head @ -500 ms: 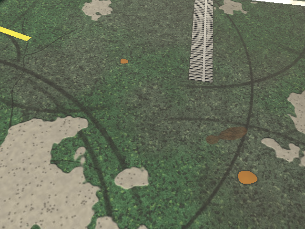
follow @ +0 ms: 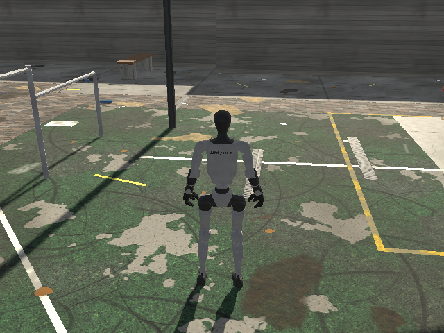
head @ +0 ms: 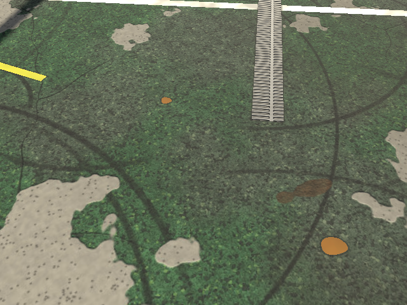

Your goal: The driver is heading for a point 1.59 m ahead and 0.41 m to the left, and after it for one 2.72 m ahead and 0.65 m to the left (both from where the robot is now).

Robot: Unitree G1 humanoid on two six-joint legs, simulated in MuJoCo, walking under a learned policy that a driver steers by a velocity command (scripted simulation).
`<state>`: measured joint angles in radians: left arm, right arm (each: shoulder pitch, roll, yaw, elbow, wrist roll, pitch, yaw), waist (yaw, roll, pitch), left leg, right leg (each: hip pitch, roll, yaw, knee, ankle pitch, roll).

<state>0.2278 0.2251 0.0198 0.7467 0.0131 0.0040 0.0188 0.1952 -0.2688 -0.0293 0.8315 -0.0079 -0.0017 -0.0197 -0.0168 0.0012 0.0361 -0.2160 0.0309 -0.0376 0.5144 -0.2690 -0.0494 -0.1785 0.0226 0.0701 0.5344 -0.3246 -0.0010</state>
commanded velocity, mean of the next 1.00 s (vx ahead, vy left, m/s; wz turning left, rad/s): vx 0.36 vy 0.00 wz -0.01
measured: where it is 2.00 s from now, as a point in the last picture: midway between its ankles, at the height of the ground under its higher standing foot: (199, 196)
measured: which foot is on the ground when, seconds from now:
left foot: down 0.00-0.72, up 0.74-1.00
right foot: down 0.00-0.26, up 0.28-0.70, down 0.72-1.00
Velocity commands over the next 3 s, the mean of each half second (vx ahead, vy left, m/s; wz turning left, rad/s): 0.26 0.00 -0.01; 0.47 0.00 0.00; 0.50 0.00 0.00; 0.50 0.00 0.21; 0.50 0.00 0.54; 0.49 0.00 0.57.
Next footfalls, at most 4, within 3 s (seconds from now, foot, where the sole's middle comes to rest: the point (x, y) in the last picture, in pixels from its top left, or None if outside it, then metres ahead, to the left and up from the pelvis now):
0.72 right None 0.42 -0.10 -0.77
1.26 left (170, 249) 0.72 0.14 -0.77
1.80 right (229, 180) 1.02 -0.08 -0.77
2.34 left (157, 142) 1.25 0.23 -0.77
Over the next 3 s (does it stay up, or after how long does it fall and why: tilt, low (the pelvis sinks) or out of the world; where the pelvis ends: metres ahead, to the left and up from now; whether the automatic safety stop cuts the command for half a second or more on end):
stays up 1.47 0.23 0.00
